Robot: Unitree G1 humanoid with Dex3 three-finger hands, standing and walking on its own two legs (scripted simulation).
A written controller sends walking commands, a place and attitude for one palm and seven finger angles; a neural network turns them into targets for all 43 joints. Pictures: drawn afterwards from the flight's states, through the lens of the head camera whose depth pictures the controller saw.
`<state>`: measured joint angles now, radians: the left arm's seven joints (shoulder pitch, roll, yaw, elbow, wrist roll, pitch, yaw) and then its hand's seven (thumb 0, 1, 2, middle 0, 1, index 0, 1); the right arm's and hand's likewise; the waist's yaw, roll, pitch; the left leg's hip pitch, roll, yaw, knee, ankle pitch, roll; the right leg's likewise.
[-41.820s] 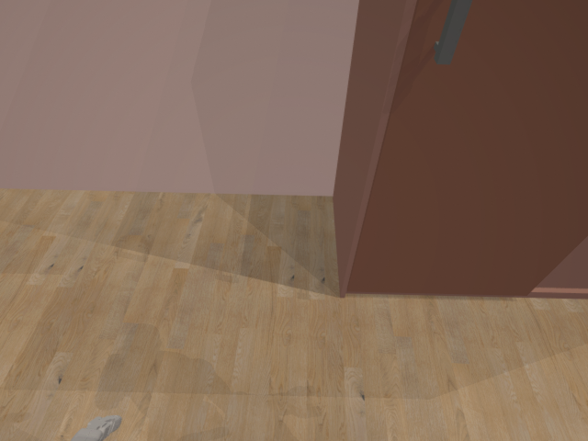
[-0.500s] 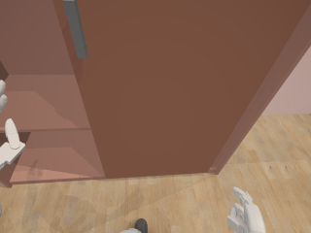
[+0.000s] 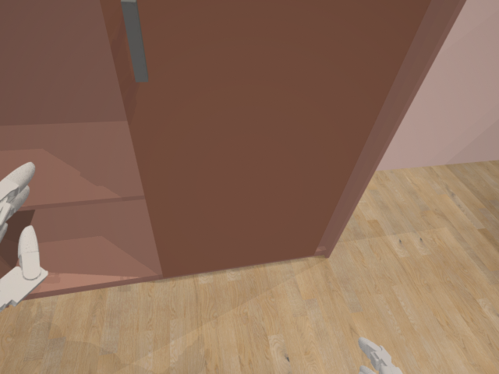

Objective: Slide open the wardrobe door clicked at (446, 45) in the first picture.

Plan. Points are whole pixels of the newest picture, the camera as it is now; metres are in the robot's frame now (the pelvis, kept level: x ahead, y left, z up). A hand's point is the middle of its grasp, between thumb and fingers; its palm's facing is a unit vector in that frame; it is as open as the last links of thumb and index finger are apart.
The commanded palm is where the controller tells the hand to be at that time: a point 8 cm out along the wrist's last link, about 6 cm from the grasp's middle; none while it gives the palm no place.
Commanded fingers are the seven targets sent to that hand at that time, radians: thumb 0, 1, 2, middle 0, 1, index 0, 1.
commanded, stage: stop stepping back and stand still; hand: left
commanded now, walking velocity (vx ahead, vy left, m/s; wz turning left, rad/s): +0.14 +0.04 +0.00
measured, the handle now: (136, 39) +0.62 +0.26 +0.25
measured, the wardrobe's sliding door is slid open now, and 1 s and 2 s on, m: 0.59 0.59 0.59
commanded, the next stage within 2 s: let the arm hang, fingers relaxed in 1.68 s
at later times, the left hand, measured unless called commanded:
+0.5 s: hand out of the picture +0.18 +0.28 +0.18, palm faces +0.43 -0.72 -0.55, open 7.4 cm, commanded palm +0.13 +0.32 +0.17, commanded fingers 0.00 0.90 0.90 -0.20 -0.30 -0.20 -0.30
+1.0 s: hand (23, 221) +0.25 +0.30 +0.16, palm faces +0.40 -0.75 -0.53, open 7.4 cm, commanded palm +0.19 +0.34 +0.17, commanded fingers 0.00 0.90 0.90 -0.20 -0.30 -0.20 -0.30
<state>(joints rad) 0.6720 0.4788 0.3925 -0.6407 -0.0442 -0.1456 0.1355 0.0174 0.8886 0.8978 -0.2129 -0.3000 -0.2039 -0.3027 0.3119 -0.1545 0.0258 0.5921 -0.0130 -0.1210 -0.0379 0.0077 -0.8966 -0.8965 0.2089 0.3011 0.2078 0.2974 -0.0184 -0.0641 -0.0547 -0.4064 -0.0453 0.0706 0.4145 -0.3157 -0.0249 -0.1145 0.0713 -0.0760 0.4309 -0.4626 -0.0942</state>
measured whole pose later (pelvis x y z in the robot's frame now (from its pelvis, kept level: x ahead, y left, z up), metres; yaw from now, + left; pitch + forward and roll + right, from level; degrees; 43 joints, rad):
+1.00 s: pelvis +0.05 +0.03 -0.01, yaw +0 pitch +1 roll +0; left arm 0.58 0.44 0.44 -0.49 -0.06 -0.20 0.15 0.01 0.89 0.90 -0.22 -0.30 -0.21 -0.30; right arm 0.15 -0.21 0.00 0.58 0.01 -0.10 -0.06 0.01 -0.90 -0.90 0.20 0.30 0.20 0.30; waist 0.01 0.01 0.02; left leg -0.27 0.05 0.07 0.50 -0.25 -0.01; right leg -0.17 0.02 -0.07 0.47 -0.32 -0.04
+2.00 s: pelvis +0.00 +0.07 -0.02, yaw +2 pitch +1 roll +0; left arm 0.25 0.27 0.02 0.61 0.03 0.05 -0.01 0.01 0.90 0.90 -0.20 -0.30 -0.19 -0.30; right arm 0.11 -0.31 0.00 0.83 -0.02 -0.02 0.01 0.00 -0.90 -0.90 0.21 0.30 0.21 0.30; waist -0.02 0.06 0.01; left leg -0.38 -0.01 0.07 0.57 -0.20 0.04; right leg -0.30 -0.04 -0.08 0.60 -0.31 0.00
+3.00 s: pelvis +0.02 +0.08 +0.00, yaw +1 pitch +0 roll +0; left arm 0.24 0.16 0.00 1.13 0.01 0.01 0.02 0.00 0.91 0.90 -0.20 -0.30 -0.19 -0.30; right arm 0.23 -0.17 0.01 1.12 -0.02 0.01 -0.03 0.00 -0.91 -0.90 0.20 0.30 0.20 0.30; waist 0.00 0.01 0.05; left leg -0.24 -0.01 0.07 0.42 -0.17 0.05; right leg -0.14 -0.04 -0.08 0.40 -0.25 0.01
